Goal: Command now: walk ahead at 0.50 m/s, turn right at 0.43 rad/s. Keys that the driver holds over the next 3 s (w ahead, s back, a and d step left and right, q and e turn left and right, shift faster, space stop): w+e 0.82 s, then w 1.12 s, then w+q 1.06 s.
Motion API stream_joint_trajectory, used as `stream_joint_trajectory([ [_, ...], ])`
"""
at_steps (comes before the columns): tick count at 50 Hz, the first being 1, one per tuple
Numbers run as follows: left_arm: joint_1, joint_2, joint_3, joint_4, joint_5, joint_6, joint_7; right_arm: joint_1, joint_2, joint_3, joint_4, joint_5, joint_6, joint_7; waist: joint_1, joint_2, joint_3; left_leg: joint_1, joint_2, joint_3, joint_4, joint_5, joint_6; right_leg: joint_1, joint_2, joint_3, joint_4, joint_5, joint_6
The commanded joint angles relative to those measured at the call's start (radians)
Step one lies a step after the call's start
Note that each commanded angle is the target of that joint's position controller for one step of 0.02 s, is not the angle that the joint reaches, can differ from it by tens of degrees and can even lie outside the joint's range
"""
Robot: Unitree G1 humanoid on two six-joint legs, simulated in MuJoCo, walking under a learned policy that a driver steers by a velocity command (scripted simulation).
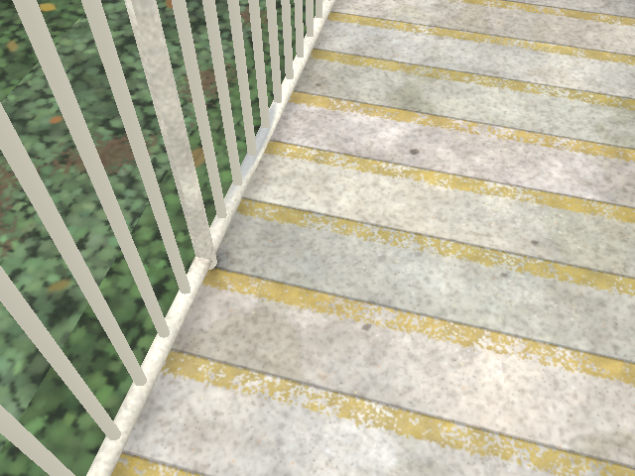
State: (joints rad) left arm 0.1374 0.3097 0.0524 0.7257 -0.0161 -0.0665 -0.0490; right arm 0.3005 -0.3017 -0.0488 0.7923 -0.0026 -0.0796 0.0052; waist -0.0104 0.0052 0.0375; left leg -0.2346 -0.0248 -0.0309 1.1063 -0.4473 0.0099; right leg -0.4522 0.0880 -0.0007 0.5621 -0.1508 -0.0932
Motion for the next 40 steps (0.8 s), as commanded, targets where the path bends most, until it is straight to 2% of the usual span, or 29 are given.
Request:
stream_joint_trajectory([
  [1, 0.140, 0.146, 0.043, -0.056, 0.003, -0.003, 0.011, -0.093, -0.133, -0.019, -0.133, -0.010, -0.059, 0.002, 0.067, 0.010, -0.126, -0.515, 0.081, -0.079, 0.107, 0.091, -0.001, 0.509, -0.297, 0.503, -0.274, 0.039, -0.211],
  [2, 0.116, 0.129, 0.036, -0.070, 0.010, -0.003, 0.014, -0.090, -0.139, -0.026, -0.136, -0.023, -0.051, -0.004, 0.034, -0.004, -0.105, -0.445, 0.102, -0.080, 0.048, 0.122, -0.009, 0.416, -0.268, 0.452, -0.297, 0.118, -0.203],
  [3, 0.102, 0.125, 0.034, -0.081, 0.012, -0.001, 0.017, -0.079, -0.133, -0.026, -0.141, -0.027, -0.040, -0.008, 0.013, -0.029, -0.093, -0.410, 0.107, -0.076, 0.009, 0.132, -0.023, 0.358, -0.251, 0.435, -0.318, 0.153, -0.207],
  [4, 0.109, 0.121, 0.033, -0.080, 0.012, -0.005, 0.020, -0.070, -0.111, -0.023, -0.139, -0.017, -0.030, -0.008, 0.003, -0.042, -0.086, -0.393, 0.114, -0.067, -0.027, 0.127, -0.035, 0.316, -0.248, 0.420, -0.331, 0.174, -0.213],
  [5, 0.102, 0.127, 0.033, -0.087, 0.016, -0.008, 0.024, -0.075, -0.104, -0.017, -0.146, -0.021, -0.021, -0.010, 0.001, -0.054, -0.068, -0.388, 0.118, -0.050, -0.065, 0.140, -0.052, 0.267, -0.239, 0.390, -0.344, 0.199, -0.217],
  [7, 0.126, 0.145, 0.038, -0.078, 0.018, -0.012, 0.038, -0.143, -0.095, -0.013, -0.168, -0.025, -0.013, -0.015, 0.022, -0.058, -0.046, -0.391, 0.112, -0.041, -0.190, 0.247, -0.077, 0.212, -0.211, 0.342, -0.356, 0.205, -0.201],
  [9, 0.149, 0.159, 0.041, -0.068, 0.010, -0.007, 0.050, -0.224, -0.068, -0.002, -0.186, -0.025, -0.015, -0.013, 0.051, -0.057, -0.038, -0.341, 0.086, -0.032, -0.349, 0.396, -0.085, 0.171, -0.164, 0.294, -0.342, 0.176, -0.162],
  [11, 0.171, 0.162, 0.043, -0.063, 0.004, 0.009, 0.061, -0.285, -0.056, 0.002, -0.198, -0.015, -0.027, -0.002, 0.079, -0.073, -0.051, -0.281, 0.053, -0.025, -0.459, 0.499, -0.088, 0.157, -0.142, 0.290, -0.312, 0.139, -0.136],
  [13, 0.212, 0.160, 0.045, -0.047, 0.000, 0.016, 0.063, -0.324, -0.073, -0.002, -0.198, 0.000, -0.038, 0.006, 0.109, -0.083, -0.066, -0.232, 0.030, -0.027, -0.521, 0.530, -0.083, 0.186, -0.150, 0.315, -0.274, 0.126, -0.120],
  [15, 0.252, 0.150, 0.044, -0.037, -0.006, 0.022, 0.063, -0.334, -0.100, -0.014, -0.203, -0.003, -0.046, 0.012, 0.111, -0.077, -0.068, -0.214, 0.013, -0.046, -0.577, 0.489, -0.067, 0.247, -0.175, 0.392, -0.221, 0.081, -0.110],
  [18, 0.214, 0.140, 0.051, -0.036, -0.014, 0.013, 0.062, -0.251, -0.145, -0.043, -0.193, 0.008, -0.049, -0.003, 0.039, -0.149, -0.037, -0.099, 0.024, -0.056, -0.648, 0.400, -0.024, 0.261, -0.199, 0.460, -0.154, 0.060, -0.079],
  [19, 0.211, 0.109, 0.041, -0.039, -0.015, 0.012, 0.060, -0.148, -0.167, -0.058, -0.172, -0.001, -0.052, -0.015, -0.028, -0.124, -0.090, 0.061, 0.063, -0.073, -0.680, 0.408, 0.008, 0.234, -0.150, 0.420, -0.045, 0.052, -0.034],
  [20, 0.242, 0.033, 0.020, -0.042, -0.007, 0.010, 0.057, -0.034, -0.193, -0.064, -0.162, -0.021, -0.056, -0.025, -0.074, 0.023, -0.222, 0.338, 0.225, -0.235, -0.640, 0.367, 0.066, 0.092, -0.064, 0.332, 0.224, -0.170, -0.001],
  [21, 0.362, 0.006, 0.005, -0.077, -0.035, 0.009, 0.060, 0.082, -0.257, -0.077, -0.121, -0.020, -0.039, -0.016, -0.045, 0.367, -0.378, 0.610, 0.460, -0.661, -0.715, 0.161, 0.230, -0.189, 0.026, 0.203, 0.531, -0.482, 0.047],
  [22, 0.333, 0.107, 0.021, -0.061, -0.025, 0.018, 0.067, 0.062, -0.169, -0.061, -0.125, 0.002, -0.038, -0.004, -0.062, 0.258, -0.313, 0.557, 0.456, -0.753, -0.784, -0.122, 0.216, -0.317, -0.061, 0.202, 0.670, -0.419, 0.063],
  [23, 0.212, 0.153, 0.037, -0.083, -0.018, 0.027, 0.067, 0.022, -0.126, -0.048, -0.138, 0.009, -0.033, 0.000, -0.085, 0.140, -0.168, 0.431, 0.397, -0.604, -0.812, -0.082, 0.185, -0.343, -0.081, 0.173, 0.712, -0.327, 0.074],
  [24, 0.167, 0.141, 0.038, -0.091, -0.006, 0.030, 0.067, -0.032, -0.113, -0.042, -0.137, 0.001, -0.028, 0.000, -0.063, 0.067, -0.093, 0.316, 0.354, -0.474, -0.822, 0.053, 0.162, -0.328, -0.115, 0.144, 0.701, -0.255, 0.084],
  [25, 0.140, 0.125, 0.040, -0.097, 0.004, 0.032, 0.063, -0.063, -0.083, -0.032, -0.131, -0.005, -0.024, 0.001, -0.048, 0.051, -0.037, 0.234, 0.302, -0.362, -0.847, 0.177, 0.145, -0.305, -0.139, 0.143, 0.656, -0.205, 0.086],
  [26, 0.160, 0.105, 0.041, -0.105, -0.008, 0.034, 0.054, -0.078, -0.081, -0.029, -0.123, -0.014, -0.025, -0.001, -0.017, 0.117, -0.029, 0.178, 0.287, -0.298, -0.869, 0.243, 0.144, -0.262, -0.164, 0.137, 0.638, -0.171, 0.092],
  [27, 0.169, 0.089, 0.039, -0.104, -0.015, 0.039, 0.050, -0.085, -0.070, -0.029, -0.116, -0.010, -0.029, -0.001, -0.011, 0.134, -0.026, 0.149, 0.269, -0.244, -0.893, 0.276, 0.147, -0.240, -0.180, 0.123, 0.621, -0.158, 0.097],
  [28, 0.166, 0.064, 0.033, -0.118, -0.008, 0.040, 0.046, -0.067, -0.089, -0.033, -0.093, -0.010, -0.028, -0.005, -0.007, 0.119, -0.025, 0.129, 0.270, -0.213, -0.916, 0.298, 0.161, -0.237, -0.183, 0.111, 0.615, -0.160, 0.102],
  [30, 0.157, 0.038, 0.022, -0.131, -0.008, 0.039, 0.042, -0.039, -0.097, -0.041, -0.065, -0.006, -0.031, -0.008, -0.008, 0.071, -0.021, 0.155, 0.294, -0.170, -0.937, 0.332, 0.176, -0.290, -0.195, 0.109, 0.577, -0.137, 0.110],
  [31, 0.142, 0.036, 0.020, -0.146, -0.012, 0.035, 0.039, -0.018, -0.120, -0.046, -0.045, -0.004, -0.032, -0.012, -0.008, 0.059, -0.022, 0.172, 0.303, -0.140, -0.942, 0.359, 0.177, -0.312, -0.209, 0.108, 0.552, -0.099, 0.113],
  [32, 0.113, 0.054, 0.026, -0.157, -0.010, 0.035, 0.034, -0.023, -0.113, -0.044, -0.044, -0.014, -0.036, -0.006, -0.016, 0.053, -0.020, 0.170, 0.285, -0.085, -0.943, 0.423, 0.181, -0.309, -0.201, 0.096, 0.511, -0.048, 0.111],
  [33, 0.113, 0.046, 0.026, -0.153, -0.013, 0.036, 0.033, -0.043, -0.105, -0.042, -0.043, -0.007, -0.035, -0.004, -0.009, 0.080, -0.002, 0.162, 0.280, -0.033, -0.936, 0.496, 0.176, -0.308, -0.202, 0.094, 0.465, -0.010, 0.117],
  [35, 0.040, 0.030, 0.016, -0.180, -0.007, 0.032, 0.029, -0.039, -0.146, -0.051, -0.030, -0.006, -0.028, -0.004, -0.022, 0.072, 0.017, 0.140, 0.271, 0.032, -0.946, 0.583, 0.167, -0.267, -0.194, 0.063, 0.361, 0.074, 0.113],
  [37, -0.018, 0.019, 0.009, -0.198, -0.008, 0.030, 0.020, -0.026, -0.158, -0.055, -0.017, -0.003, -0.019, -0.003, -0.039, 0.053, 0.028, 0.169, 0.269, 0.088, -0.939, 0.618, 0.154, -0.247, -0.182, 0.039, 0.261, 0.131, 0.097],
  [39, -0.067, 0.007, 0.007, -0.214, -0.013, 0.022, 0.005, -0.011, -0.182, -0.061, 0.006, 0.017, -0.009, -0.010, -0.050, 0.058, 0.028, 0.231, 0.283, 0.137, -0.918, 0.660, 0.134, -0.233, -0.175, 0.009, 0.156, 0.148, 0.087],
  [40, -0.093, 0.008, 0.008, -0.228, -0.014, 0.020, -0.004, 0.016, -0.189, -0.063, 0.024, 0.019, -0.002, -0.015, -0.060, 0.059, 0.033, 0.252, 0.296, 0.153, -0.912, 0.668, 0.125, -0.218, -0.166, -0.014, 0.134, 0.139, 0.081],
])
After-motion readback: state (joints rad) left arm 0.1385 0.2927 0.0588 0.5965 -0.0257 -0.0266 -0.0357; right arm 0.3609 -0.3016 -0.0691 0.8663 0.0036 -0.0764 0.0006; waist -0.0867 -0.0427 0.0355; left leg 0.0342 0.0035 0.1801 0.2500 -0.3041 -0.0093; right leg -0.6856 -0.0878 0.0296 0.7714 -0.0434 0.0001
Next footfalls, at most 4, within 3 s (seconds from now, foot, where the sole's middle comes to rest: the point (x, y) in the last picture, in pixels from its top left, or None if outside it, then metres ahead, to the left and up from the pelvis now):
0.38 left None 0.40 0.11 -0.76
0.92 right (452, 425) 0.55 -0.25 -0.76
1.46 left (425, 269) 0.95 -0.24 -0.76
1.98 right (557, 239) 1.04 -0.59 -0.76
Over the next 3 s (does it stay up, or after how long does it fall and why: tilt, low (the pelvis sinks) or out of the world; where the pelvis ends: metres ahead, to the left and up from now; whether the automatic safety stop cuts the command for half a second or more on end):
stays up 1.51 -0.62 0.00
